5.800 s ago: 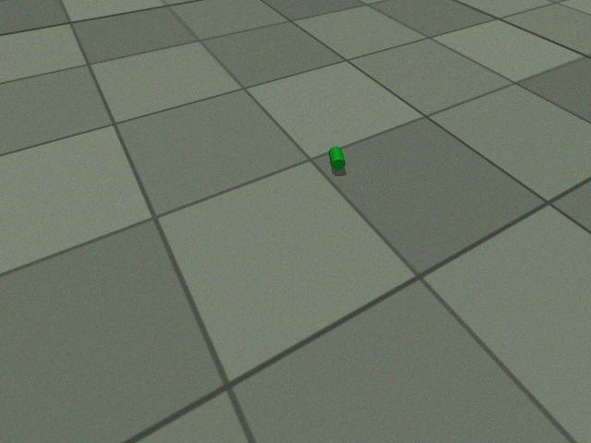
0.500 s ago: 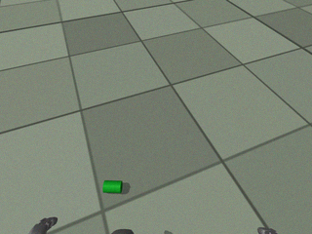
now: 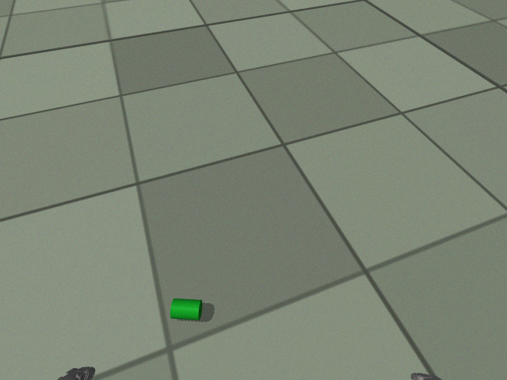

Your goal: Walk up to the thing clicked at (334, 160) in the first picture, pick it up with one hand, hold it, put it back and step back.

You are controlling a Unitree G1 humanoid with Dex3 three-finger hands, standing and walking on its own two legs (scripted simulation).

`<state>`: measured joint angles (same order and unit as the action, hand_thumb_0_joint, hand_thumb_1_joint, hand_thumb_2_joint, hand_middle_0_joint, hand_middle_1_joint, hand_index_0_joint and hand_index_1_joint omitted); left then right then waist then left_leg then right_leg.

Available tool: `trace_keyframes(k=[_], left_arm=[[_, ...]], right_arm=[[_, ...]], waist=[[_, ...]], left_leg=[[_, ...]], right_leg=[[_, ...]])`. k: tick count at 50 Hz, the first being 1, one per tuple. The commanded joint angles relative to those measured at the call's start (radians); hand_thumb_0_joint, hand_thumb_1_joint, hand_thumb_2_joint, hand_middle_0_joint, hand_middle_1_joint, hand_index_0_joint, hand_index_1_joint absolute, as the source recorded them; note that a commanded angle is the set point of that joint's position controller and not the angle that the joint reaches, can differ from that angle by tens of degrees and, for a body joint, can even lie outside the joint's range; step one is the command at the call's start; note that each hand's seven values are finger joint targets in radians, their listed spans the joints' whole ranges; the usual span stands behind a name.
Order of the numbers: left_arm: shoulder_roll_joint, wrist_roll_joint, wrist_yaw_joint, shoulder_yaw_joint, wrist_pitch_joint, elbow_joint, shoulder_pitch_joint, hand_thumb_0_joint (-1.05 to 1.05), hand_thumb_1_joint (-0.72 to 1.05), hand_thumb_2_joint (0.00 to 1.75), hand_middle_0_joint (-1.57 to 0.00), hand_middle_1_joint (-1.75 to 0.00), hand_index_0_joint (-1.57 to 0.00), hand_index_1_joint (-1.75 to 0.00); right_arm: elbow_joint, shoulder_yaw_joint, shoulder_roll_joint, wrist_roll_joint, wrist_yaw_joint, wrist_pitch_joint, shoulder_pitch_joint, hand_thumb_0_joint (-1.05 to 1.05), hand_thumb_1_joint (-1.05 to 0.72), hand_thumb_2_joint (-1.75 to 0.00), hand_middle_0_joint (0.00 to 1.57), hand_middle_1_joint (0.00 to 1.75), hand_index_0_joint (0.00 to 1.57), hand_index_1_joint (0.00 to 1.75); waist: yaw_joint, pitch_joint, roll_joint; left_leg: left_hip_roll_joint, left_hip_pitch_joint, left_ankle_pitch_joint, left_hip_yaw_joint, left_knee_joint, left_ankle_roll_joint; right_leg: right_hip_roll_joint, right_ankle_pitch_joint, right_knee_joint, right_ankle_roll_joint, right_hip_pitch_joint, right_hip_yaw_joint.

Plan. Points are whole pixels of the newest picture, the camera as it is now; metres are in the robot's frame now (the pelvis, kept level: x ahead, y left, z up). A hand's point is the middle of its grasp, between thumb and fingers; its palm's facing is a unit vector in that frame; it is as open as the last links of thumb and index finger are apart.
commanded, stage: walk up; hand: left
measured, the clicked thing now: (186, 309) +0.44 +0.27 -0.74
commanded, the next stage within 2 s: none
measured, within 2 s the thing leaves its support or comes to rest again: neither
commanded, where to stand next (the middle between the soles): +0.07 +0.02 m, yaw +0 degrees
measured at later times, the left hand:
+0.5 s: hand out of the picture +0.06 +0.36 -0.18, palm faces +0.00 -0.89 -0.46, open 7.4 cm
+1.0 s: hand out of the picture +0.09 +0.25 -0.18, palm faces -0.08 -0.94 -0.34, open 7.4 cm
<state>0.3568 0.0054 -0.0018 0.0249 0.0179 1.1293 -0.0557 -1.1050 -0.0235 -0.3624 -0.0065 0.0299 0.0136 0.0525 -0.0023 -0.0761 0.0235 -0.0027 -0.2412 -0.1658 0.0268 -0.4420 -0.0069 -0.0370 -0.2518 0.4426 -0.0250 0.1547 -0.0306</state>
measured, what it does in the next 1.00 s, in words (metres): steps on the spot: left foot, then right foot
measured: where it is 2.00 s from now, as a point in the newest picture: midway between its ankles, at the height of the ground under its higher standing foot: outside the picture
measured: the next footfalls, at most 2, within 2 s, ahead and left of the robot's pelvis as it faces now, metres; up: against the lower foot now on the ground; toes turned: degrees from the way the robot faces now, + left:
left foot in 0.46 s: +0.00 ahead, +0.19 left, +0.00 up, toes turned +0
right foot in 0.92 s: +0.07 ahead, -0.14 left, +0.00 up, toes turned -1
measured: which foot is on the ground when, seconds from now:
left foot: down 0.00-0.26, up 0.28-0.44, down 0.46-0.96, up 0.98-1.00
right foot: down 0.00-0.46, up 0.48-0.90, down 0.92-1.00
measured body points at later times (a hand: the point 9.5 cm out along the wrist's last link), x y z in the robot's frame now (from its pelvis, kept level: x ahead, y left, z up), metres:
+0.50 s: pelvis -0.04 +0.06 -0.03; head +0.03 +0.07 +0.41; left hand +0.06 +0.41 -0.15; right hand +0.06 -0.26 -0.14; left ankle -0.04 +0.19 -0.74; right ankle -0.01 -0.12 -0.72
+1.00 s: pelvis -0.03 -0.01 -0.03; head +0.03 -0.01 +0.41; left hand +0.09 +0.30 -0.15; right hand +0.03 -0.36 -0.13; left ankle -0.04 +0.18 -0.71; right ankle +0.03 -0.14 -0.74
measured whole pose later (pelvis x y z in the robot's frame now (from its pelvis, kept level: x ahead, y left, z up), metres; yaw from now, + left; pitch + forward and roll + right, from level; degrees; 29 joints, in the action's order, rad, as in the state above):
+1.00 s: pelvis -0.03 -0.01 -0.03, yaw -2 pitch -4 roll +0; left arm 0.37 0.02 0.04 0.07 -0.04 0.92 -0.11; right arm -0.88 -0.07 -0.46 0.00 -0.05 0.01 0.21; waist 0.03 -0.21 0.00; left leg -0.08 -0.34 -0.54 0.10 -0.96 0.01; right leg -0.01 -0.30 0.73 -0.01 0.37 0.02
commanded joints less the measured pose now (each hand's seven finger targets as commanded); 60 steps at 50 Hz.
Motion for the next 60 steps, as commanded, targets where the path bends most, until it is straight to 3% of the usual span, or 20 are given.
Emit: trace_keyframes(k=[1, 7, 8, 10, 15, 19, 21, 22, 23, 25, 29, 37, 41, 46, 47, 48, 49, 53, 56, 60], left_arm=[[0.230, 0.002, -0.012, 0.039, 0.020, -0.073, 0.065, 0.00, 0.90, 0.90, -0.20, -0.30, -0.20, -0.30], [0.231, 0.007, -0.010, 0.040, 0.020, -0.074, 0.063, 0.00, 0.90, 0.90, -0.20, -0.30, -0.20, -0.30], [0.306, -0.017, -0.044, 0.066, 0.016, -0.056, 0.006, 0.00, 0.90, 0.90, -0.20, -0.30, -0.20, -0.30], [0.309, -0.023, -0.063, 0.073, 0.012, -0.066, -0.045, 0.00, 0.90, 0.90, -0.20, -0.30, -0.20, -0.30], [0.369, 0.013, -0.087, 0.100, 0.009, -0.160, -0.007, 0.00, 0.90, 0.90, -0.20, -0.30, -0.20, -0.30], [0.331, 0.028, -0.089, 0.099, 0.010, -0.198, 0.028, 0.00, 0.90, 0.90, -0.20, -0.30, -0.20, -0.30], [0.283, 0.036, -0.055, 0.077, 0.001, -0.233, 0.067, 0.00, 0.90, 0.90, -0.20, -0.30, -0.20, -0.30], [0.193, 0.036, -0.031, 0.053, -0.020, -0.237, 0.064, 0.00, 0.90, 0.90, -0.20, -0.30, -0.20, -0.30], [0.148, 0.045, -0.021, 0.050, -0.036, -0.271, 0.051, 0.00, 0.90, 0.90, -0.20, -0.30, -0.20, -0.30], [0.265, 0.055, -0.015, 0.084, -0.070, -0.276, 0.009, 0.00, 0.90, 0.90, -0.20, -0.30, -0.20, -0.30], [0.313, 0.048, 0.031, 0.122, -0.100, -0.267, -0.062, 0.00, 0.90, 0.90, -0.20, -0.30, -0.20, -0.30], [0.272, 0.027, 0.060, 0.122, -0.101, -0.308, -0.077, 0.00, 0.90, 0.90, -0.20, -0.30, -0.20, -0.30], [0.239, -0.008, 0.047, 0.095, -0.059, -0.275, -0.080, 0.00, 0.90, 0.90, -0.20, -0.30, -0.20, -0.30], [0.272, 0.012, 0.025, 0.112, -0.041, -0.221, -0.156, 0.00, 0.90, 0.90, -0.20, -0.30, -0.20, -0.30], [0.356, 0.027, 0.023, 0.139, -0.036, -0.241, -0.181, 0.00, 0.90, 0.90, -0.20, -0.30, -0.20, -0.30], [0.381, 0.028, 0.022, 0.139, -0.042, -0.284, -0.163, 0.00, 0.90, 0.90, -0.20, -0.30, -0.20, -0.30], [0.395, 0.036, 0.018, 0.137, -0.048, -0.306, -0.123, 0.00, 0.90, 0.90, -0.20, -0.30, -0.20, -0.30], [0.273, 0.019, -0.008, 0.110, -0.039, -0.323, -0.014, 0.00, 0.90, 0.90, -0.20, -0.30, -0.20, -0.30], [0.307, 0.016, -0.033, 0.126, 0.004, -0.291, -0.146, 0.00, 0.90, 0.90, -0.20, -0.30, -0.20, -0.30], [0.352, 0.007, -0.077, 0.154, 0.037, -0.280, -0.273, 0.00, 0.90, 0.90, -0.20, -0.30, -0.20, -0.30]], right_arm=[[0.059, -0.042, -0.213, 0.001, -0.017, -0.024, -0.036, 0.00, -0.90, -0.90, 0.20, 0.30, 0.20, 0.30], [0.066, -0.038, -0.206, 0.002, -0.014, -0.021, -0.044, 0.00, -0.90, -0.90, 0.20, 0.30, 0.20, 0.30], [0.095, -0.065, -0.267, -0.026, 0.002, 0.010, -0.062, 0.00, -0.90, -0.90, 0.20, 0.30, 0.20, 0.30], [0.126, -0.064, -0.223, -0.017, 0.007, 0.027, -0.049, 0.00, -0.90, -0.90, 0.20, 0.30, 0.20, 0.30], [0.225, -0.087, -0.218, -0.037, 0.032, 0.074, 0.002, 0.00, -0.90, -0.90, 0.20, 0.30, 0.20, 0.30], [0.242, -0.107, -0.226, -0.024, 0.039, 0.064, 0.057, 0.00, -0.90, -0.90, 0.20, 0.30, 0.20, 0.30], [0.194, -0.105, -0.190, -0.008, 0.021, 0.024, 0.138, 0.00, -0.90, -0.90, 0.20, 0.30, 0.20, 0.30], [0.155, -0.110, -0.207, -0.011, 0.002, -0.009, 0.194, 0.00, -0.90, -0.90, 0.20, 0.30, 0.20, 0.30], [0.145, -0.138, -0.345, -0.038, -0.022, -0.043, 0.303, 0.00, -0.90, -0.90, 0.20, 0.30, 0.20, 0.30], [0.185, -0.171, -0.494, -0.020, -0.061, -0.065, 0.245, 0.00, -0.90, -0.90, 0.20, 0.30, 0.20, 0.30], [0.191, -0.157, -0.387, -0.010, -0.122, -0.093, 0.259, 0.00, -0.90, -0.90, 0.20, 0.30, 0.20, 0.30], [0.242, -0.143, -0.336, -0.018, -0.118, -0.122, 0.280, 0.00, -0.90, -0.90, 0.20, 0.30, 0.20, 0.30], [0.286, -0.112, -0.299, -0.027, -0.077, -0.100, 0.173, 0.00, -0.90, -0.90, 0.20, 0.30, 0.20, 0.30], [0.292, -0.084, -0.269, 0.006, -0.073, -0.029, 0.203, 0.00, -0.90, -0.90, 0.20, 0.30, 0.20, 0.30], [0.300, -0.073, -0.235, 0.018, -0.079, -0.029, 0.260, 0.00, -0.90, -0.90, 0.20, 0.30, 0.20, 0.30], [0.314, -0.062, -0.199, 0.027, -0.098, -0.024, 0.262, 0.00, -0.90, -0.90, 0.20, 0.30, 0.20, 0.30], [0.301, -0.077, -0.236, 0.022, -0.118, -0.021, 0.231, 0.00, -0.90, -0.90, 0.20, 0.30, 0.20, 0.30], [0.230, -0.077, -0.247, 0.030, -0.091, -0.009, 0.285, 0.00, -0.90, -0.90, 0.20, 0.30, 0.20, 0.30], [0.257, -0.083, -0.262, -0.016, -0.062, 0.014, 0.242, 0.00, -0.90, -0.90, 0.20, 0.30, 0.20, 0.30], [0.330, -0.103, -0.277, -0.070, -0.021, 0.045, 0.164, 0.00, -0.90, -0.90, 0.20, 0.30, 0.20, 0.30]], waist=[[0.007, 0.137, -0.030], [0.006, 0.112, -0.029], [-0.010, 0.027, 0.054], [-0.015, 0.079, 0.004], [-0.022, 0.071, -0.183], [0.020, 0.138, -0.187], [0.059, 0.207, -0.169], [0.075, 0.199, 0.002], [0.089, 0.176, 0.166], [0.056, 0.147, 0.063], [0.001, 0.099, -0.009], [0.017, -0.050, 0.152], [0.010, -0.049, 0.275], [-0.028, 0.055, 0.088], [-0.033, 0.119, -0.139], [-0.041, 0.137, -0.276], [-0.050, 0.133, -0.317], [0.012, 0.131, -0.190], [-0.048, 0.145, -0.116], [-0.067, 0.082, -0.116]], left_leg=[[-0.101, 0.084, 0.128, 0.088, 0.060, 0.039], [-0.101, 0.063, 0.065, 0.098, 0.087, 0.036], [-0.074, 0.009, 0.326, 0.087, -0.006, 0.042], [-0.059, 0.009, 0.359, 0.063, -0.085, 0.042], [-0.006, -0.135, -0.329, 0.095, -0.523, 0.014], [-0.034, -0.114, -0.306, 0.066, -0.394, 0.038], [0.007, 0.084, -0.135, -0.030, -0.047, 0.030], [-0.064, 0.196, -0.131, 0.139, 0.118, 0.025], [-0.262, 0.280, -0.003, 0.506, 0.150, 0.053], [-0.446, 0.196, -0.068, 0.682, 0.136, 0.236], [-0.294, 0.279, 0.200, 0.321, -0.020, 0.148], [-0.268, 0.071, 0.184, 0.196, 0.049, 0.184], [-0.200, -0.074, 0.202, 0.025, 0.015, 0.163], [-0.112, -0.103, 0.209, -0.008, -0.374, 0.104], [-0.031, -0.176, -0.041, -0.024, -0.588, 0.061], [0.088, -0.288, -0.491, 0.007, -0.706, 0.042], [0.051, -0.203, -0.562, 0.065, -0.764, 0.040], [0.042, -0.201, -0.355, 0.103, -0.745, 0.026], [0.017, -0.350, -0.306, 0.121, -0.691, 0.013], [-0.033, -0.465, -0.332, 0.182, -0.706, 0.001]], right_leg=[[-0.102, 0.128, -0.093, 0.055, -0.005, 0.093], [-0.102, 0.072, -0.127, 0.053, -0.010, 0.094], [-0.136, 0.319, -0.038, 0.059, 0.012, 0.112], [-0.172, 0.430, -0.004, 0.085, -0.027, 0.123], [-0.431, 0.519, -0.062, 0.304, 0.075, 0.312], [-0.306, 0.548, 0.103, 0.215, 0.023, 0.149], [-0.161, 0.199, 0.247, 0.129, 0.085, 0.042], [-0.048, -0.112, 0.470, 0.070, 0.212, -0.013], [0.084, -0.396, 0.619, 0.039, 0.449, 0.118], [-0.005, -0.326, 0.688, 0.054, 0.499, 0.241], [0.000, -0.167, 0.760, 0.047, 0.549, 0.313], [0.035, -0.059, 0.680, 0.003, 0.463, 0.258], [0.002, -0.082, 0.357, 0.007, 0.197, 0.087], [0.040, 0.129, 0.031, 0.037, -0.044, 0.003], [-0.116, 0.385, 0.025, 0.092, -0.095, 0.231], [-0.279, 0.487, -0.022, 0.238, -0.078, 0.467], [-0.339, 0.387, -0.063, 0.325, 0.064, 0.552], [-0.155, 0.048, 0.004, 0.202, 0.091, 0.272], [-0.213, -0.161, -0.029, 0.226, -0.076, 0.399], [-0.347, 0.048, -0.020, 0.274, -0.128, 0.483]])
